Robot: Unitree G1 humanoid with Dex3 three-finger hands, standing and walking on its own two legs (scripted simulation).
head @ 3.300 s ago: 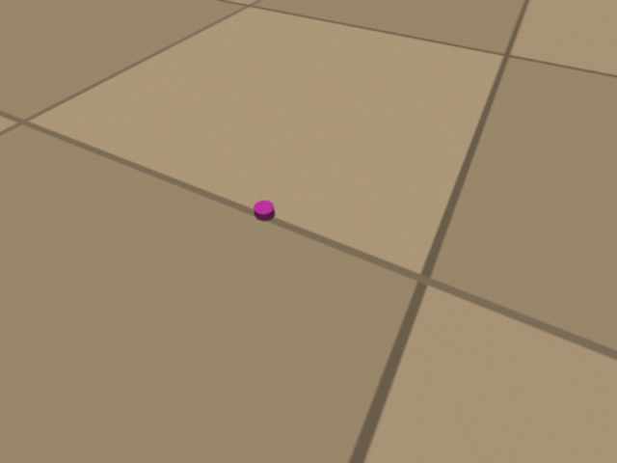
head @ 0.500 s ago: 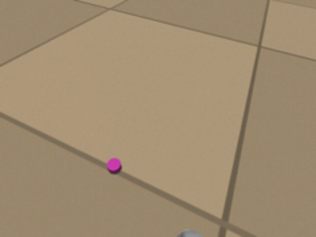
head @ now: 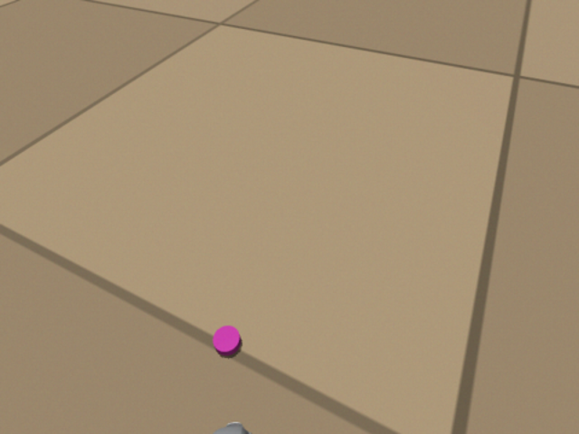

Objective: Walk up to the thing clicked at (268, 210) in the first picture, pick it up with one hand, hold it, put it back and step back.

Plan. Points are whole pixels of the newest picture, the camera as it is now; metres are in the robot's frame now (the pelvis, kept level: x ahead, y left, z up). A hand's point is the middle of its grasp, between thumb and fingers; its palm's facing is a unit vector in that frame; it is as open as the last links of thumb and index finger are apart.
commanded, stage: walk up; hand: left
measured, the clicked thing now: (227, 340) +0.56 +0.25 -0.75
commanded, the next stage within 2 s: stand in 1.58 s
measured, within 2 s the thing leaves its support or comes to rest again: neither
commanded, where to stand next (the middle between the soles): +0.15 +0.02 m, yaw -1 degrees
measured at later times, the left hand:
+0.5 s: hand out of the picture +0.14 +0.30 -0.17, palm faces -0.06 -0.92 -0.39, open 7.4 cm
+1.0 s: hand (137, 399) +0.22 +0.26 -0.14, palm faces -0.07 -0.94 -0.32, open 7.4 cm
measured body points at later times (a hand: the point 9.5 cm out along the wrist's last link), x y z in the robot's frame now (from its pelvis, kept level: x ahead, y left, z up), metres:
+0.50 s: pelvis +0.09 +0.03 -0.02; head +0.11 +0.02 +0.43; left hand +0.14 +0.35 -0.14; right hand +0.17 -0.28 -0.14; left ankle +0.13 +0.15 -0.73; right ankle +0.13 -0.10 -0.73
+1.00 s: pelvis +0.10 +0.02 +0.01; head +0.11 +0.02 +0.46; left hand +0.22 +0.31 -0.12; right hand +0.17 -0.29 -0.12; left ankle +0.13 +0.15 -0.73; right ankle +0.13 -0.10 -0.73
